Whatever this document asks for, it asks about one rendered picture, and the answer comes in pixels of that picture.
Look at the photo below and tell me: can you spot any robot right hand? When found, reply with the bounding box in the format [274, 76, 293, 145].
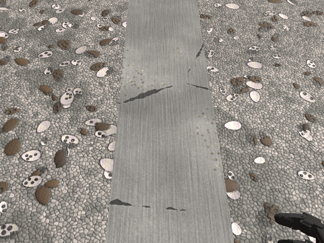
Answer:
[274, 212, 324, 243]

